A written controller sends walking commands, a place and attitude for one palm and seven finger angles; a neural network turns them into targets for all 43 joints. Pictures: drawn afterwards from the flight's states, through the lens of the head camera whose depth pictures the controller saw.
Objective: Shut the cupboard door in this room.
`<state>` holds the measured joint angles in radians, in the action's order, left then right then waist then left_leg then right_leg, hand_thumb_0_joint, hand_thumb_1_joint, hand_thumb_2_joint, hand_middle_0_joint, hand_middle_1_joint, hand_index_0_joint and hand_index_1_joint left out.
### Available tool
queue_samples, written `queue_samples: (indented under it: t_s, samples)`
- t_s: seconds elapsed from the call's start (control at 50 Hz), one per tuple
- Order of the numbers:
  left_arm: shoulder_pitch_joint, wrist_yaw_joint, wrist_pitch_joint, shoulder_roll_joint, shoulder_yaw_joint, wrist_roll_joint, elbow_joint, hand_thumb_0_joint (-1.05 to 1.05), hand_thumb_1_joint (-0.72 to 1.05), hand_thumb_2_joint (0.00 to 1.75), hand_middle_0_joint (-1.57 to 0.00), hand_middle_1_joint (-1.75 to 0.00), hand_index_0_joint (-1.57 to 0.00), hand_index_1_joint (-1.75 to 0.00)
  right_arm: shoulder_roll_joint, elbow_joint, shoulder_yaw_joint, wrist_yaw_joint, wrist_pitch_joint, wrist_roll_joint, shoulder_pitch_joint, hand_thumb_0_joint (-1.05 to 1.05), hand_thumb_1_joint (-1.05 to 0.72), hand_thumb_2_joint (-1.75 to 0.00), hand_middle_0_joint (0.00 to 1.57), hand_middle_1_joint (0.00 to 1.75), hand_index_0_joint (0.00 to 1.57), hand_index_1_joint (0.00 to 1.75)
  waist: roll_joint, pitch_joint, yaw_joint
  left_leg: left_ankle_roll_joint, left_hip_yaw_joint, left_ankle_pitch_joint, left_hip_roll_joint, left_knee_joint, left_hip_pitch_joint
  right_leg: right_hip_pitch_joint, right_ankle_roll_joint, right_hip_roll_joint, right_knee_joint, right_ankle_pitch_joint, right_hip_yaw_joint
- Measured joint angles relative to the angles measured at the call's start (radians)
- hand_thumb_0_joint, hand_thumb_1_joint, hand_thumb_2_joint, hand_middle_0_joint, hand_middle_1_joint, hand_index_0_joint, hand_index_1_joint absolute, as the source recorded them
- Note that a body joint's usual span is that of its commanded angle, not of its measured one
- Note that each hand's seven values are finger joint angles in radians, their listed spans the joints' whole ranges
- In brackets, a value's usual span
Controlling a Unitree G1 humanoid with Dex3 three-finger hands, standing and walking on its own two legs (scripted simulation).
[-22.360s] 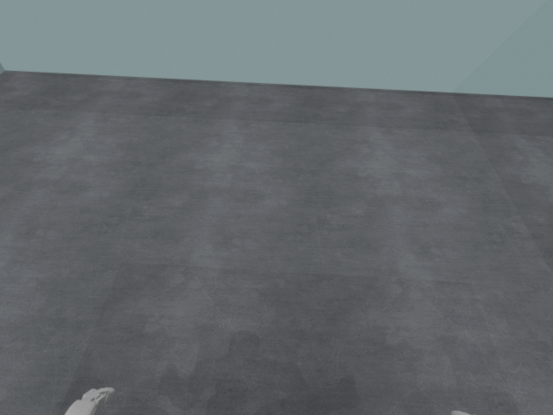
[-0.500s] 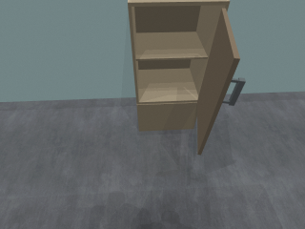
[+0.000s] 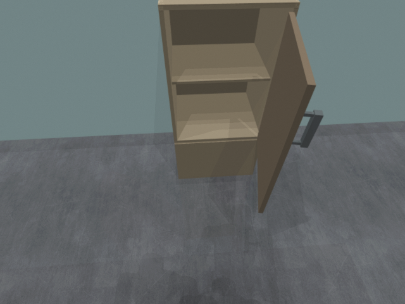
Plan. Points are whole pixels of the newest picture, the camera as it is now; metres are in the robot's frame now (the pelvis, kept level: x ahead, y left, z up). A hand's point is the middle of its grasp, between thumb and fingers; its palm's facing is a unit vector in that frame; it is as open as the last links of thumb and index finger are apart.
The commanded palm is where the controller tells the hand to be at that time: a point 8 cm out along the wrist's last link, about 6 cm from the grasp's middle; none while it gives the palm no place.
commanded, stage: stand and wait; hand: left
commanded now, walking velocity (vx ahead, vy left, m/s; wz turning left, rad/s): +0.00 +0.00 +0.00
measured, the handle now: (303, 129) +0.56 -0.24 +0.01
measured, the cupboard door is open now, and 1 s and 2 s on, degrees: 78 78 78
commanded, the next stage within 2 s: turn or walk to find it in 1.46 s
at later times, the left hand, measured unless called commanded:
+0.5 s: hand out of the picture -0.05 +0.19 -0.17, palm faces +0.02 -0.98 -0.20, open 7.4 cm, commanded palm none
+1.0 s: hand out of the picture -0.01 +0.23 -0.16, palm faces -0.01 -0.96 -0.27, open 7.4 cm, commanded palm none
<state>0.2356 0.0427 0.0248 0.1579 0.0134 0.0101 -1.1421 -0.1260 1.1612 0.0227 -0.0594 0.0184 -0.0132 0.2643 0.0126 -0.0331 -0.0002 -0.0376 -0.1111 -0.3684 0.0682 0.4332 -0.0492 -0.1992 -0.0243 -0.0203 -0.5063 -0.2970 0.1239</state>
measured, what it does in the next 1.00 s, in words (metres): shifts its weight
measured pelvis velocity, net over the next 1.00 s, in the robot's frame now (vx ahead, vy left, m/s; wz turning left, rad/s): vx -0.05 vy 0.01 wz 0.00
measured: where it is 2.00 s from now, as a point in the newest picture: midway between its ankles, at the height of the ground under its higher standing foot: outside the picture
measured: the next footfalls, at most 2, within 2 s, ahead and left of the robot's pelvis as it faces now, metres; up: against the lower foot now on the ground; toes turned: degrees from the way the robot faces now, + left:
none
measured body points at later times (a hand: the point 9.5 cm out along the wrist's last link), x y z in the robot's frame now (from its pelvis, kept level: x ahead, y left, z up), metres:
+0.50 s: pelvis -0.05 +0.01 +0.01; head -0.03 +0.01 +0.46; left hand -0.05 +0.24 -0.15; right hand -0.07 -0.21 -0.16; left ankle -0.09 +0.13 -0.74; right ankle -0.02 -0.10 -0.74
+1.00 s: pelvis -0.05 +0.01 +0.01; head -0.03 +0.01 +0.46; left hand -0.01 +0.28 -0.14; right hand -0.03 -0.24 -0.15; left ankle -0.09 +0.13 -0.74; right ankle -0.02 -0.10 -0.74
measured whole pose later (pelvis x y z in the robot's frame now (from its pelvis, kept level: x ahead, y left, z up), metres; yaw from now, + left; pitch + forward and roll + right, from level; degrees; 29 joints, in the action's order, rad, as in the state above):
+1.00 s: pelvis -0.05 +0.01 +0.01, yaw +0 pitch -2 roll +0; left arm 0.20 0.01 0.02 0.25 0.02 0.02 -1.12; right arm -0.23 1.13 0.03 -0.02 0.02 -0.01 0.22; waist 0.00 -0.06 0.00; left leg 0.00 -0.12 -0.25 0.03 0.35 -0.07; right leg -0.20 -0.01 -0.04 -0.39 -0.16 0.11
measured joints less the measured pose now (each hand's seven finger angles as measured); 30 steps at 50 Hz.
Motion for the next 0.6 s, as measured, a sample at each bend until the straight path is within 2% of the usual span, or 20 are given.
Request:
queue_samples:
  t_s: [0.24,0.6]
  samples:
    - [0.003,-0.01,-0.012,0.007,-0.012,0.001,0.003,0.01,0.93,0.9,-0.2,-0.3,-0.2,-0.3,-0.006,-0.002,-0.009,0.013,-0.004,0.0,-0.002,0.0,-0.92,-0.9,0.2,0.3,0.2,0.3,-0.009,-0.012,0.003,0.014,-0.004,0.058,-0.014,-0.053,0.021,0.029,0.007,-0.007,0.07,0.069,-0.004]
    - [0.037,-0.018,-0.012,0.009,-0.011,0.005,-0.003,0.01,0.91,0.9,-0.2,-0.3,-0.2,-0.3,-0.021,0.0,-0.003,0.026,-0.004,0.002,0.031,0.0,-0.91,-0.9,0.2,0.3,0.2,0.3,-0.013,-0.028,0.003,0.031,-0.014,0.107,-0.032,-0.072,-0.007,0.007,0.012,-0.02,0.108,0.133,-0.015]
